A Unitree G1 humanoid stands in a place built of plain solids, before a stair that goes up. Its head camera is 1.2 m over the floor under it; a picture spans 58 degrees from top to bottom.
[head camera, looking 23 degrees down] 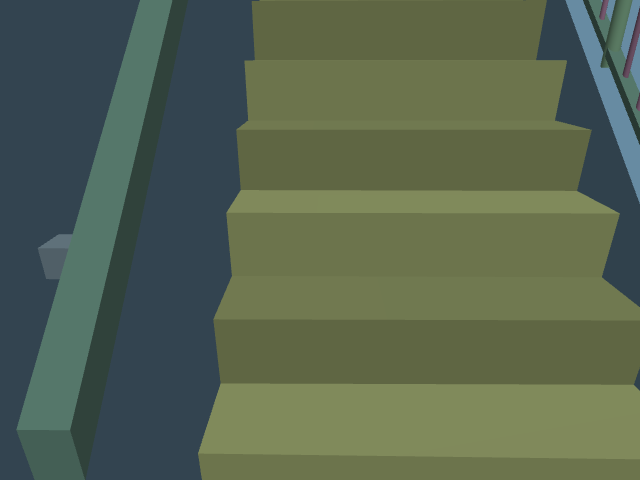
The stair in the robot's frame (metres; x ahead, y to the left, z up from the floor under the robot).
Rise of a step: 0.20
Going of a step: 0.23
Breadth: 1.10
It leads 1 degrees to the right of straight ahead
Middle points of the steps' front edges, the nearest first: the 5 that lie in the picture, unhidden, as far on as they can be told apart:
0.68 -0.28 0.40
0.91 -0.28 0.60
1.14 -0.29 0.80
1.37 -0.29 0.99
1.60 -0.29 1.19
